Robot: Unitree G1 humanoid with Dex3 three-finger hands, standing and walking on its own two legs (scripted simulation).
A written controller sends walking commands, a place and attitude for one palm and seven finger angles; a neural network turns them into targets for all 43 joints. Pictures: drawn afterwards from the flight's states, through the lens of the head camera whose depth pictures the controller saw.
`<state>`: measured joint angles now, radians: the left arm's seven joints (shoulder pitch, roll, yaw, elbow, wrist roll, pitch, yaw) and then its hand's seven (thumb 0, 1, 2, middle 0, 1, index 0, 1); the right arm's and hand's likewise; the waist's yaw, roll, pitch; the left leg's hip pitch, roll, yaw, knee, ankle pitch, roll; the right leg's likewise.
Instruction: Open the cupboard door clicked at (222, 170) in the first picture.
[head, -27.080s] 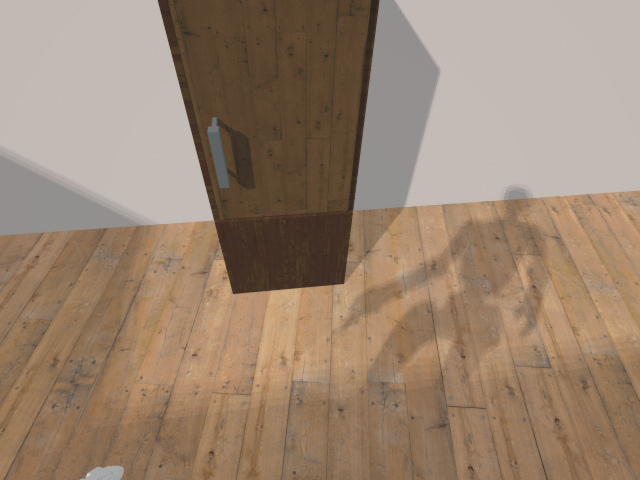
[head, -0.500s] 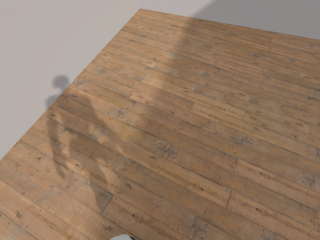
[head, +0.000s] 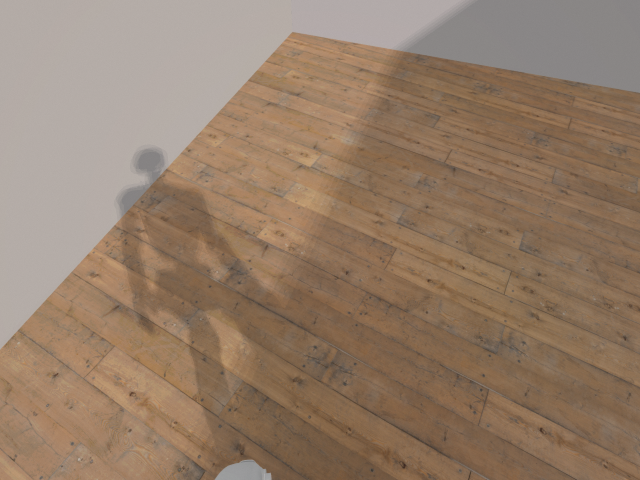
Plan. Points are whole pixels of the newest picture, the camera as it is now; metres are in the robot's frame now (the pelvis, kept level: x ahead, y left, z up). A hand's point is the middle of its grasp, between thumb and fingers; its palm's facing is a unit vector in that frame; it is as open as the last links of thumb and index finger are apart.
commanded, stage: turn to face it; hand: left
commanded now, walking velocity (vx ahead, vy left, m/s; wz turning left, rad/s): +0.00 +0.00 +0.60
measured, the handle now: out of the picture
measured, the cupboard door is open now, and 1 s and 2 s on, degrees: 46 46 46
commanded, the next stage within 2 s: none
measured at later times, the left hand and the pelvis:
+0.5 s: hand (187, 426) +0.22 +0.21 -0.16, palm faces +0.25 -0.93 -0.25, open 7.4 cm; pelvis +0.14 -0.02 -0.01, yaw +15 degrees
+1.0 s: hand out of the picture +0.11 +0.18 -0.20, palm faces +0.55 -0.79 -0.26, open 7.4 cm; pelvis +0.19 -0.03 -0.02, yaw +34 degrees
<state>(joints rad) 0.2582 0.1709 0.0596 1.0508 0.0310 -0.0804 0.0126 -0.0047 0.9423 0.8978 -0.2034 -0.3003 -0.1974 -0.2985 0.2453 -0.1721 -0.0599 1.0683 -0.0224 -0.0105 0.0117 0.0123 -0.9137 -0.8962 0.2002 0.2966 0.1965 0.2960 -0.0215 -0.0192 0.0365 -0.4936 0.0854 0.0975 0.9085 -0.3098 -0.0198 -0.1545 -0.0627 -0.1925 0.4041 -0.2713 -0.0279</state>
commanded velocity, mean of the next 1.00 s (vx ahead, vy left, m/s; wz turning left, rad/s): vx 0.00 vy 0.00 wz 0.60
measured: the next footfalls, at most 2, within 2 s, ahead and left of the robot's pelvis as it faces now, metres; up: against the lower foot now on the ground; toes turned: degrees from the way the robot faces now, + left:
left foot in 0.16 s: +0.19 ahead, +0.11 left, +0.00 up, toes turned +11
right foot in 0.54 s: +0.23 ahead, -0.15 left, +0.00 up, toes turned +15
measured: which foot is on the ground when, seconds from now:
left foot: up 0.00-0.14, down 0.16-0.54, up 0.56-0.88, down 0.90-1.00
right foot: down 0.00-0.16, up 0.18-0.52, down 0.54-0.90, up 0.92-1.00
